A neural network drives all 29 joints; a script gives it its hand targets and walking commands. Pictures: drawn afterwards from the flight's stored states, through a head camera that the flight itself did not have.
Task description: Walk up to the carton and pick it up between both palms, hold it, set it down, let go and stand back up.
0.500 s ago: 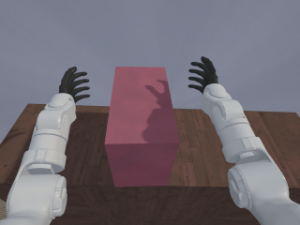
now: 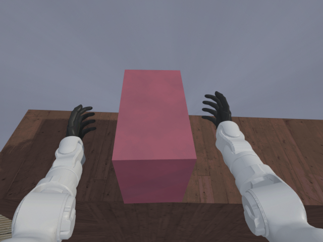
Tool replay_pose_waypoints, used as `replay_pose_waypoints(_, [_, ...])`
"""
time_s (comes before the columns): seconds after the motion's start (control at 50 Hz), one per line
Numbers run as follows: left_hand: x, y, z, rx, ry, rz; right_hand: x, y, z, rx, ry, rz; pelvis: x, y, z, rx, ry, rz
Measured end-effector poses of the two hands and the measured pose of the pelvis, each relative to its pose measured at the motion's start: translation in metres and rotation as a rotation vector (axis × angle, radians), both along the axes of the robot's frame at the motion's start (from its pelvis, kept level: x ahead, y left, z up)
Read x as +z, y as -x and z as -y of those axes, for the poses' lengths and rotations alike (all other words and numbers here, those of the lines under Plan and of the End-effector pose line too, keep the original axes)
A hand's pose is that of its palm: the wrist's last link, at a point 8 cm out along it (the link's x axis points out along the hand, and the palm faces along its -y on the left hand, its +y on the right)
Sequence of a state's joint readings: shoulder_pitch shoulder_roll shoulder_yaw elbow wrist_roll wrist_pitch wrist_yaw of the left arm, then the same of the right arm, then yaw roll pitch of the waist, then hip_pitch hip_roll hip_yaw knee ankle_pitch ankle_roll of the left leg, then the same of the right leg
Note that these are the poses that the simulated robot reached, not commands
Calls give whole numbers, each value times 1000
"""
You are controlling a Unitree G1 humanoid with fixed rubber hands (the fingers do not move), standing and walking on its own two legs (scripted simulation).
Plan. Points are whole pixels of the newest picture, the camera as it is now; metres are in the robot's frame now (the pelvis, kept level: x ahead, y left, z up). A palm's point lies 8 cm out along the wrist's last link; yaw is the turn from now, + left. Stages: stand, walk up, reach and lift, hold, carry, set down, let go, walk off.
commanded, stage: reach and lift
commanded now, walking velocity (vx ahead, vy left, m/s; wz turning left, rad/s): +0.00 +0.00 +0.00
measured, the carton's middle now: (152, 134) +0.42 +0.06 +0.01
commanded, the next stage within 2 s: none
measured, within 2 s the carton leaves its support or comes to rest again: neither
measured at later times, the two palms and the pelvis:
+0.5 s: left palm (104, 139) +0.39 +0.19 +0.02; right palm (198, 138) +0.40 -0.07 +0.04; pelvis +0.01 +0.01 +0.00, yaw +0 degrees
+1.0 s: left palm (104, 144) +0.37 +0.19 +0.02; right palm (199, 146) +0.38 -0.08 +0.03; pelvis -0.01 +0.01 +0.00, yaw +0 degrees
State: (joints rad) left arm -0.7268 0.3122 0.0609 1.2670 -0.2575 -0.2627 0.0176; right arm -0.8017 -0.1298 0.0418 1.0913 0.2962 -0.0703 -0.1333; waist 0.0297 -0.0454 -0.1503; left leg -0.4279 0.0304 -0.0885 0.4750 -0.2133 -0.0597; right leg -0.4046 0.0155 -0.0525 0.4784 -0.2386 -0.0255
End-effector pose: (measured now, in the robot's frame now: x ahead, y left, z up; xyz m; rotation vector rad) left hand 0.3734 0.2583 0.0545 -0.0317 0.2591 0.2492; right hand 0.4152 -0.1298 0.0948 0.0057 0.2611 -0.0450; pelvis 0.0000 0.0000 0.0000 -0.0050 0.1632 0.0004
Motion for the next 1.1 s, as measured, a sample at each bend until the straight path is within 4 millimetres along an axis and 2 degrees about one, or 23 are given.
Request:
replay_pose_waypoints(0.14, [-17, -8, 7, -44, -47, -4, -23, -6, 1, -8, 7, 6, -1, -7, -1, 1, 0, -62])
replay_pose_waypoints(0.3, [-26, -17, 20, -93, -51, 21, -53, 0, -1, 4, 32, -8, -2, -12, -4, 3, 0, -103])
replay_pose_waypoints(0.36, [-28, -18, 31, -127, -56, 28, -58, 3, -13, 43, 55, 2, -2, -12, -5, 4, 0, -107])
replay_pose_waypoints(0.44, [-29, -19, 68, -213, -41, 48, -59, 11, -54, 136, 43, 33, -2, -12, -6, 5, 0, -106])
replay_pose_waypoints(0.5, [-32, -15, 66, -113, -9, 45, -59, 15, -55, 50, 13, 46, -2, -11, -7, 5, 0, -104])
replay_pose_waypoints(0.58, [-29, -14, 66, -136, -68, 39, -59, 19, -54, 50, 59, 68, -2, -8, -7, 5, 0, -101])
replay_pose_waypoints(0.82, [-31, 0, 70, -101, -27, 34, -63, 37, -55, 14, 41, 58, -2, 3, -8, 5, 1, -86])
replay_pose_waypoints(1.1, [-33, 4, 71, -90, -7, 37, -63, 40, -54, 17, 56, 54, -2, 6, -9, 5, 1, -81])
